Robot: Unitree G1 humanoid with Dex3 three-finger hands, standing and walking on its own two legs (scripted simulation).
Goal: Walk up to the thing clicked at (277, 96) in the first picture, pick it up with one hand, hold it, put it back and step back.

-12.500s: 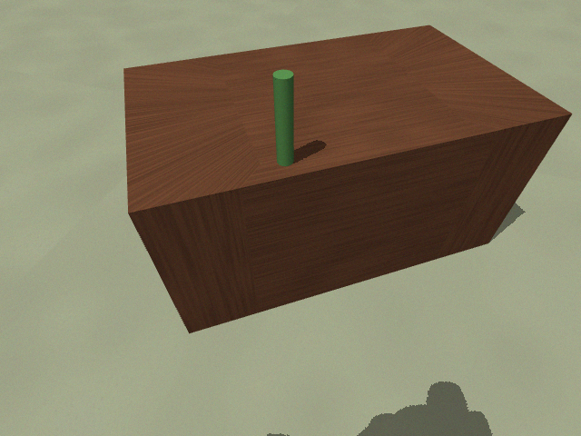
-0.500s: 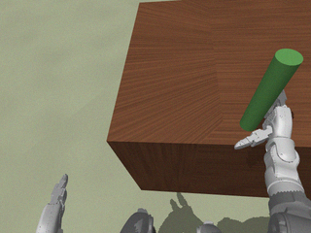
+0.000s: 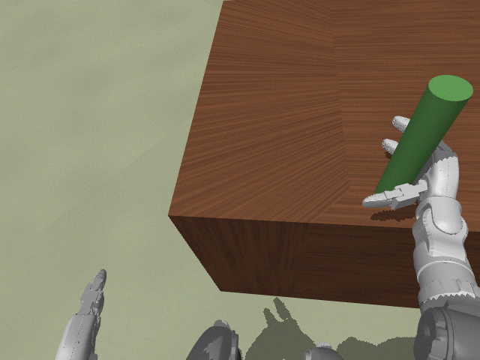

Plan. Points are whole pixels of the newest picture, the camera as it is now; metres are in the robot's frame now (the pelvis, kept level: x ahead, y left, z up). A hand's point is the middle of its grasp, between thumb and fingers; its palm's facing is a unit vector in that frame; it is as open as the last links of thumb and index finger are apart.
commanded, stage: close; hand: right
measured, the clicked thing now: (412, 152) +0.45 -0.20 +0.08
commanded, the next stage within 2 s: settle in 0.24 s
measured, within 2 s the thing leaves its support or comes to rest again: leaves its support in 0.50 s
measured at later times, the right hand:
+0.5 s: hand (395, 167) +0.46 -0.19 +0.03, palm faces +0.13 +0.99 +0.01, open 6.4 cm
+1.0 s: hand (406, 144) +0.46 -0.19 +0.08, palm faces +0.14 +0.99 +0.01, open 6.1 cm
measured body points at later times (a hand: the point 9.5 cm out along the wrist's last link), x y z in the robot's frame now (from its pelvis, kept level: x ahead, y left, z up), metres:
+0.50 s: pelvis +0.00 +0.00 +0.00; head +0.10 -0.03 +0.43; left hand +0.15 +0.26 +0.00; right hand +0.44 -0.24 +0.03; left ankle +0.06 +0.14 -0.65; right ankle +0.00 -0.12 -0.65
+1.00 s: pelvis +0.01 +0.00 +0.02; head +0.09 -0.02 +0.46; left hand +0.15 +0.26 +0.00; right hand +0.45 -0.24 +0.08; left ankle +0.06 +0.14 -0.65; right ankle +0.00 -0.12 -0.65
